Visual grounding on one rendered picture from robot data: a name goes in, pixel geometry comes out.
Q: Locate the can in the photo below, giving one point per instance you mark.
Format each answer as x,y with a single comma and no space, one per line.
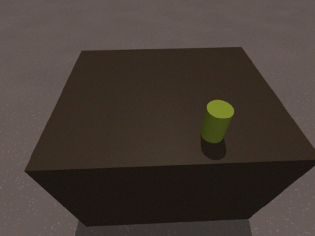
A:
216,120

